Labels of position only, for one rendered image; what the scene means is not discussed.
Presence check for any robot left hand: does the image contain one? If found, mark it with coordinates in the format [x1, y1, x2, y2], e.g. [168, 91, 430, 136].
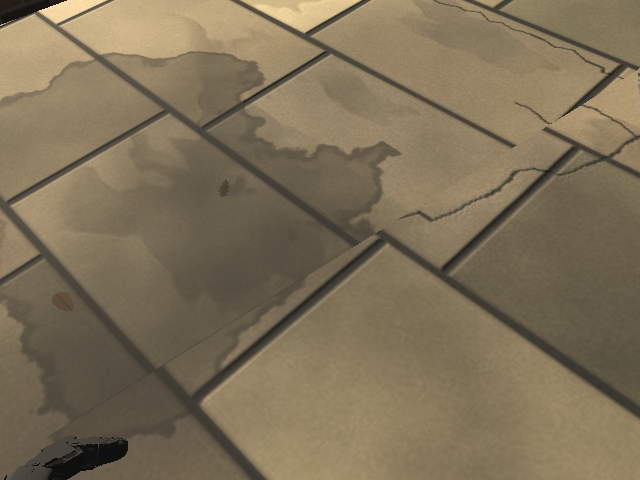
[4, 435, 128, 480]

